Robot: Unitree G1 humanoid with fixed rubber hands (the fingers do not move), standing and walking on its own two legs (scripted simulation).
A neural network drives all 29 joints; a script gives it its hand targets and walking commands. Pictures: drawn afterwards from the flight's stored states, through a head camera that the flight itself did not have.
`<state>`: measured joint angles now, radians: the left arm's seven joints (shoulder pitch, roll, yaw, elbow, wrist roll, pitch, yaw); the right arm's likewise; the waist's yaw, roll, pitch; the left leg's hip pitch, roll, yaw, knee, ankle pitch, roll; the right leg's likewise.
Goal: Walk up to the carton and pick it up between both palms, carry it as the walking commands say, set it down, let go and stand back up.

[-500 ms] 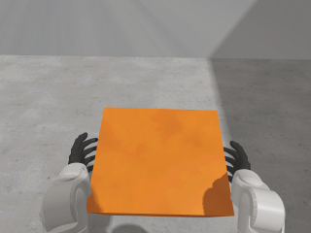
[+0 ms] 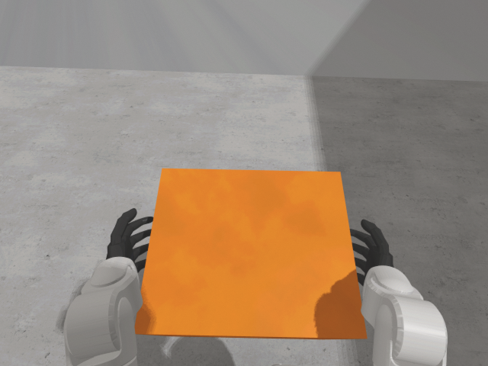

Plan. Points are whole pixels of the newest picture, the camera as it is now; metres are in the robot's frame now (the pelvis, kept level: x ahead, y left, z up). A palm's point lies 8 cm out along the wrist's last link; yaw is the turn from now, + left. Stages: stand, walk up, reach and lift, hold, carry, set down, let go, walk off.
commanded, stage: carry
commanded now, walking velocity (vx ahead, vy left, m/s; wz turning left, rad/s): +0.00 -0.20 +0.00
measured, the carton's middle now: (248, 260) +0.30 +0.00 +0.01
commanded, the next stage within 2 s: none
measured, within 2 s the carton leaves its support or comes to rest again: neither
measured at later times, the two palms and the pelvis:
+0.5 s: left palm (189, 321) +0.18 +0.07 +0.10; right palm (476, 318) +0.17 -0.28 +0.09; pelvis -0.06 -0.11 +0.00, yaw +2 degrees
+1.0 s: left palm (285, 359) +0.13 -0.04 +0.10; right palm out of the picture +0.12 -0.39 +0.08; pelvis -0.11 -0.21 +0.01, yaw +2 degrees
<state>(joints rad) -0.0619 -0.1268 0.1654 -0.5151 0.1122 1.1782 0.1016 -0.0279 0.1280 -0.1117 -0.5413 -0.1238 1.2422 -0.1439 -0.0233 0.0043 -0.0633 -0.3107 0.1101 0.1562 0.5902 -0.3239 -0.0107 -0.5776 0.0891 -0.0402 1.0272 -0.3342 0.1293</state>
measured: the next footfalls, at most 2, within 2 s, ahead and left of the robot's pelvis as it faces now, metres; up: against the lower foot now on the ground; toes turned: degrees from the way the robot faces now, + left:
right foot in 0.12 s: +0.05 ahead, -0.18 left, +0.00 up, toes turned -2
left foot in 0.46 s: -0.02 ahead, +0.00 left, +0.00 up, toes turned +11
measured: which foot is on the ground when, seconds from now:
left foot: down 0.00-0.12, up 0.14-0.44, down 0.46-0.72, up 0.74-1.00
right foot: up 0.00-0.10, down 0.12-0.46, up 0.48-0.70, down 0.72-1.00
